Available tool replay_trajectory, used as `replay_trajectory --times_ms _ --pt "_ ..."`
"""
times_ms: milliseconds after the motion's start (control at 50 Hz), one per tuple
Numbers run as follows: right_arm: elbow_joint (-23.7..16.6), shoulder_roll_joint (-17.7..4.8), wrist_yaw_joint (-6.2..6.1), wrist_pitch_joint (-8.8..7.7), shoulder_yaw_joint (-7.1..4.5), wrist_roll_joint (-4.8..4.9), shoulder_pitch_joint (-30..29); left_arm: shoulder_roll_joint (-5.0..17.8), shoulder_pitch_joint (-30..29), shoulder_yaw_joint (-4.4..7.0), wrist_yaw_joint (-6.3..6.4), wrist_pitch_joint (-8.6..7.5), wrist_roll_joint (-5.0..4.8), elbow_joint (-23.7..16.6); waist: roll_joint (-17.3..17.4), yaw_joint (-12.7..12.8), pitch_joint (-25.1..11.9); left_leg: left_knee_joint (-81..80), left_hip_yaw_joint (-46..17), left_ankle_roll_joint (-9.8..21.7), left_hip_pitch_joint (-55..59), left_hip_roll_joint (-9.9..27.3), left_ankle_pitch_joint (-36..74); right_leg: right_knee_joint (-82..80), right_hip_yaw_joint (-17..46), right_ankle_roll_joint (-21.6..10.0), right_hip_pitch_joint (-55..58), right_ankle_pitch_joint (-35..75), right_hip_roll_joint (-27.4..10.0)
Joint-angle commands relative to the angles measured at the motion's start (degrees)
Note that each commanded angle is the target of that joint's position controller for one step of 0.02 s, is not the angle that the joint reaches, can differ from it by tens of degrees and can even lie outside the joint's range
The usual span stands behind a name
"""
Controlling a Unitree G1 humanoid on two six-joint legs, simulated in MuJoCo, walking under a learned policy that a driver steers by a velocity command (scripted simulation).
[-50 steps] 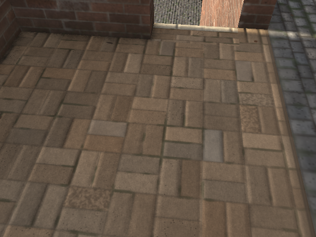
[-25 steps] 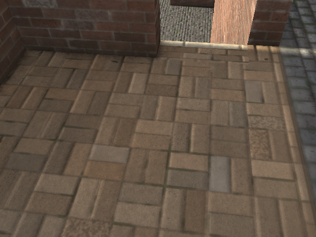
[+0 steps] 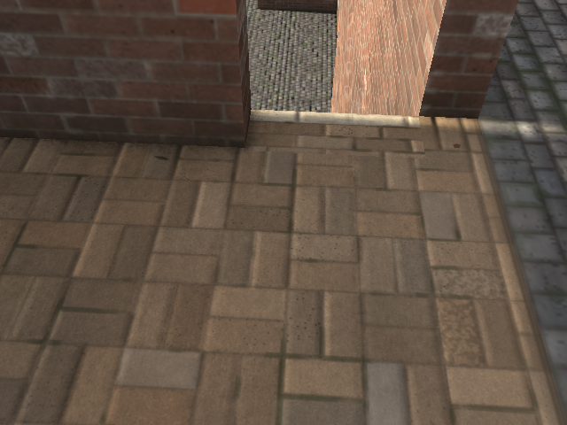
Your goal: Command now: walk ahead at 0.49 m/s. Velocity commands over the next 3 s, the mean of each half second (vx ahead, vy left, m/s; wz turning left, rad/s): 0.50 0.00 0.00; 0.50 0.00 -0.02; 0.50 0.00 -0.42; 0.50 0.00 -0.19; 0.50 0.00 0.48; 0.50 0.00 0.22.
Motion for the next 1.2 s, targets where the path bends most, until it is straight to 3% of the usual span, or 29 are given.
replay_trajectory --times_ms 20,100,200,240,280,300,320,340,360,380,400,420,460,520,640,740,800,840,860,880,900,920,940,960,1000,1020,1060,1120,1200 --pt "-3.11 -7.54 -1.13 -1.05 -1.19 0.07 -2.29 2.70 1.97 0.80 0.40 0.17 0.72 -2.41 4.34 2.66 3.15 -11.82 -11.78 9.78 -6.15 15.95 4.15 -8.04 0.07 1.57 -1.15 9.28 -2.38" --pt "-2.13 -9.14 -2.03 -0.27 -1.45 0.99 2.40 1.65 -7.39 0.39 -0.35 -0.52 0.17 -4.87 4.37 -0.74 3.09 -10.86 -9.13 7.25 -0.93 15.12 4.99 -24.75 -2.15 2.02 0.64 17.58 0.23" --pt "-0.23 -9.73 -2.19 0.95 -1.82 1.53 6.59 2.47 -14.36 0.17 -2.12 -1.04 -0.57 -7.71 5.18 -2.79 4.69 -6.74 -10.24 6.46 8.43 18.75 3.55 -33.43 -2.46 0.93 0.44 12.38 1.89" --pt "-0.13 -10.42 -2.32 1.56 -2.17 1.56 6.05 3.74 -13.00 0.56 -2.70 -1.55 -0.58 -8.04 5.96 -1.26 3.85 -3.57 -11.04 5.54 10.95 20.11 6.63 -35.77 -2.97 -0.69 3.77 7.71 2.86" --pt "-0.71 -10.13 -2.32 2.19 -1.96 1.25 3.86 6.85 -2.45 2.35 -2.61 -1.93 -0.43 -5.20 6.10 4.69 -2.07 8.84 -8.12 3.46 9.92 16.98 22.85 -38.17 -5.74 -3.09 18.62 5.68 6.24" --pt "-1.92 -7.89 -2.29 2.17 -0.99 0.43 3.32 11.02 9.27 3.92 -2.16 -2.04 -0.07 -2.25 3.01 9.11 -10.42 24.49 -4.87 1.43 1.62 13.47 20.79 -36.54 -0.08 -6.32 35.61 7.13 1.13" --pt "-2.94 -1.19 -1.73 0.92 1.07 0.22 9.27 17.68 16.92 5.58 -2.04 -1.55 0.83 -0.72 -11.39 8.15 -18.83 48.07 -0.68 -3.23 -22.85 3.69 -1.34 -39.92 24.91 -15.36 59.08 0.94 -13.27" --pt "-2.00 -3.35 -1.43 -0.70 0.76 1.17 9.32 13.10 17.76 4.29 -2.26 -1.48 0.70 -0.47 -12.66 8.50 -22.53 57.46 -9.62 -2.66 -31.21 2.49 -24.00 -47.81 39.53 -17.40 61.60 -3.78 -16.23" --pt "-3.53 -8.91 -1.21 -1.53 -0.71 2.71 3.94 9.54 12.36 3.08 -2.25 -1.61 0.39 -1.39 -8.59 7.42 -13.76 60.81 -10.63 -1.34 -36.08 6.19 -20.69 -48.23 31.42 -14.00 54.46 -3.95 -14.34" --pt "-4.58 -9.34 -1.43 -1.64 -0.87 2.79 0.09 7.42 6.59 2.31 -2.24 -1.48 0.30 -2.82 -4.39 5.68 -8.87 59.01 -8.92 -0.97 -34.92 9.51 -14.98 -49.24 22.83 -12.02 45.94 0.35 -12.02" --pt "-4.84 -8.54 -1.80 -1.27 -1.09 1.99 -1.87 5.58 2.71 1.70 -2.54 -1.38 0.47 -3.42 -1.16 4.05 -5.03 55.19 -7.96 -1.29 -32.62 11.45 -10.90 -51.50 17.08 -11.02 38.27 4.37 -9.44" --pt "-4.76 -7.74 -2.07 -0.43 -1.44 1.41 -1.41 4.22 1.01 1.25 -2.79 -1.52 0.81 -3.43 -1.80 2.14 -3.17 51.68 -8.11 -1.51 -29.06 13.14 -8.12 -53.58 12.72 -9.87 33.20 6.72 -7.13" --pt "-4.09 -5.07 -2.21 1.06 -1.26 1.21 0.68 4.11 2.01 1.29 -3.05 -1.77 0.98 -2.11 -2.39 0.58 -1.99 49.12 -7.16 -2.28 -25.49 13.41 -5.54 -56.12 8.38 -10.20 28.78 11.20 -5.20" --pt "-5.84 -5.16 -2.46 1.71 -1.63 0.75 -3.46 6.33 5.23 1.90 -2.28 -1.85 1.03 -0.22 -0.89 0.66 0.21 42.56 -6.90 -3.56 -30.34 13.77 0.44 -57.61 4.89 -10.92 29.60 17.88 -5.08" --pt "-9.55 -3.67 -1.68 1.13 -1.25 0.91 -16.18 7.37 10.10 1.94 -0.85 -0.96 0.32 1.98 -1.13 4.09 2.88 22.60 -4.64 -4.10 -30.11 11.65 13.77 -59.28 0.37 -8.89 32.42 14.74 -3.55" --pt "-12.36 -4.02 -0.23 0.50 -0.94 1.48 -23.16 7.83 14.02 2.36 -0.41 0.12 -0.20 4.64 -1.23 5.70 5.55 15.36 -4.59 -2.61 -31.87 10.54 10.44 -56.45 0.77 -8.54 41.08 14.54 -6.93" --pt "-12.63 -5.57 0.55 -0.10 -1.47 1.53 -21.33 8.84 12.66 2.91 -0.08 0.88 -0.33 4.85 -2.21 3.45 3.78 13.03 -3.24 -0.55 -26.04 8.79 4.36 -51.67 0.63 -7.24 44.01 23.33 -8.16" --pt "-9.12 -8.93 0.21 -0.23 -3.45 1.37 -9.36 8.73 10.31 2.77 -0.09 1.48 -0.08 4.29 -2.69 -2.95 -3.42 11.81 0.09 1.74 -8.34 4.75 3.49 -38.00 -2.25 -5.26 41.47 40.07 -4.71" --pt "-6.28 -12.56 -0.31 -0.15 -4.84 0.98 1.62 7.14 10.05 1.98 -0.14 1.50 0.55 3.23 0.31 -6.95 -11.12 13.82 -6.09 4.65 9.36 10.24 4.90 -22.90 -4.43 -3.33 31.34 32.68 -1.55" --pt "-4.81 -18.33 -0.61 0.24 -6.25 0.03 8.94 0.29 16.87 -0.07 -0.87 0.33 0.79 2.61 14.33 -5.06 -19.96 10.16 -32.57 14.10 32.39 25.22 -3.16 1.02 -5.94 1.10 7.18 4.59 8.54" --pt "-4.74 -14.23 -0.48 0.36 -4.85 0.50 8.75 1.76 16.23 0.08 -1.26 -1.33 -0.08 3.60 16.09 -5.33 -23.69 1.31 -46.99 15.54 34.29 28.21 -7.91 10.33 3.05 0.57 -0.85 -20.79 10.43" --pt "-5.44 -11.17 -0.51 0.21 -3.89 1.02 3.52 6.82 10.69 1.45 -1.48 -2.23 -1.70 1.89 12.82 -4.54 -14.41 0.50 -38.79 12.04 26.80 26.27 -9.41 13.58 3.68 -0.62 -6.12 -18.20 6.69" --pt "-6.86 -8.89 -0.63 0.21 -3.20 0.93 -1.96 7.40 6.75 1.57 -1.18 -2.37 -2.16 0.89 8.16 -2.86 -8.76 -0.71 -29.83 9.72 17.27 24.59 -6.34 11.56 2.11 -1.21 -5.34 -12.54 3.29" --pt "-7.32 -6.78 -0.42 0.03 -2.58 0.50 -5.86 6.89 4.84 1.91 -0.67 -1.87 -1.58 0.72 4.87 -1.00 -4.60 -3.02 -23.56 8.19 8.51 22.34 -2.77 7.69 1.30 -1.10 -2.56 -8.24 1.06" --pt "-6.57 -4.67 -0.10 -0.58 -2.03 -0.40 -7.88 4.39 7.54 2.25 -0.17 0.23 -1.13 1.61 7.46 2.13 -2.18 -6.89 -15.74 6.24 -0.22 19.18 0.13 3.00 2.12 -1.11 4.22 -3.89 -1.18" --pt "-5.78 -4.99 -0.18 -0.83 -2.20 -0.51 -6.99 3.01 8.61 2.17 -0.10 1.00 -1.19 2.03 7.43 2.55 -1.51 -8.11 -13.13 6.48 -2.02 18.70 2.15 2.32 2.09 -0.96 5.07 -2.92 -1.15" --pt "-4.53 -6.70 -0.79 -1.16 -2.68 -0.78 -5.33 2.96 7.01 2.50 0.10 1.79 -1.14 1.19 6.58 2.85 0.27 -9.59 -9.12 6.66 -2.35 18.65 6.25 -0.04 3.20 -0.52 1.92 1.23 -0.91" --pt "-3.54 -7.55 -1.89 -1.03 -2.89 -0.88 -3.51 3.28 2.24 2.96 -0.10 1.77 -0.68 -0.59 5.22 1.92 1.54 -10.01 -4.92 5.80 1.18 18.70 10.72 -7.85 4.98 0.12 -3.84 9.62 0.25" --pt "-3.19 -8.19 -2.89 -0.73 -2.72 -0.51 -2.56 2.09 -4.27 2.50 -1.38 1.36 -0.35 -2.92 4.96 0.06 2.98 -10.88 1.02 3.78 3.50 17.85 11.79 -19.94 0.91 0.16 -2.67 18.54 1.32"
Next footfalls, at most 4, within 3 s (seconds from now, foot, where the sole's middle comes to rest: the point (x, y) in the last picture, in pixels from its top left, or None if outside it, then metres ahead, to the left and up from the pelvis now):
0.30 right None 0.34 -0.17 -0.78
0.86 left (257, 373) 0.65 0.07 -0.78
1.44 right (347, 274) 0.94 -0.18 -0.78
1.96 left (305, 187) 1.30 -0.08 -0.78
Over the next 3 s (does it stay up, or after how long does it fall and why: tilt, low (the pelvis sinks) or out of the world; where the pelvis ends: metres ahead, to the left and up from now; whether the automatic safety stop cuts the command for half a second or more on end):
stays up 1.59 -0.14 -0.02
